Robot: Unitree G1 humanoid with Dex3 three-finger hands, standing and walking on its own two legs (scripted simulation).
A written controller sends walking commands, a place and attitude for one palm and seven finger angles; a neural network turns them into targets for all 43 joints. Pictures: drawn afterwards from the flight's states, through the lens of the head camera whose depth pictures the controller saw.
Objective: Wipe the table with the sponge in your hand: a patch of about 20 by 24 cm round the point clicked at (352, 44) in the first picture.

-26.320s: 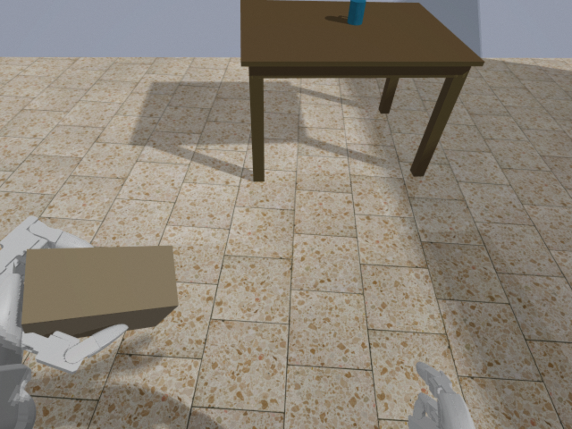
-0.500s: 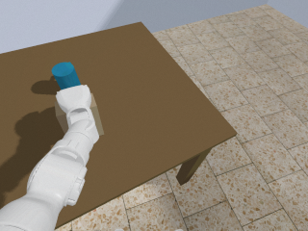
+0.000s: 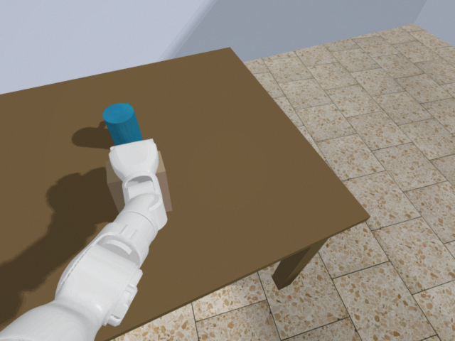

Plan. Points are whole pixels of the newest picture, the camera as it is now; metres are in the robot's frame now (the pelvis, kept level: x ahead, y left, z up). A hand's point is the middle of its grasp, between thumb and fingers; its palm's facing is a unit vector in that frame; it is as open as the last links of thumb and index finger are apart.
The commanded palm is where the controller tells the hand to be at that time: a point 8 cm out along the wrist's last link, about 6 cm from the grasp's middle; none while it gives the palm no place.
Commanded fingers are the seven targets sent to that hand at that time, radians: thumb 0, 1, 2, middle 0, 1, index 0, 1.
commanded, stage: wipe back along the third lane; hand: left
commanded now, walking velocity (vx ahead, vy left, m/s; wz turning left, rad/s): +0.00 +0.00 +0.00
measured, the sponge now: (142, 193) +0.42 +0.19 -0.05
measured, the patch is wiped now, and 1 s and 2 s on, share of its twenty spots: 1.00 1.00 1.00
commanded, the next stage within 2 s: none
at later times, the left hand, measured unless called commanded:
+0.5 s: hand (149, 195) +0.38 +0.16 +0.00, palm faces -0.08 -0.02 -1.00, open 10.7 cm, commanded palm +0.33 +0.14 +0.04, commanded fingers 0.00 0.10 1.30 -1.20 -1.60 -1.20 -1.60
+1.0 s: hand (155, 220) +0.33 +0.14 +0.00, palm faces -0.07 -0.03 -1.00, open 10.7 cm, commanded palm +0.28 +0.12 +0.04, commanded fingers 0.00 0.10 1.30 -1.20 -1.60 -1.20 -1.60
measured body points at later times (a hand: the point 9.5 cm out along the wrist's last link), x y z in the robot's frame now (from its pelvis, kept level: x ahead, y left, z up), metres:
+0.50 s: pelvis +0.02 -0.02 +0.01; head +0.04 -0.02 +0.46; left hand +0.38 +0.16 +0.06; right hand +0.18 -0.25 -0.11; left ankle +0.00 +0.10 -0.71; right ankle -0.02 -0.14 -0.71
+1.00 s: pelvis -0.01 -0.03 +0.01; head -0.01 -0.05 +0.46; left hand +0.33 +0.14 +0.06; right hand +0.18 -0.25 -0.10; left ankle +0.00 +0.10 -0.71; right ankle -0.02 -0.14 -0.71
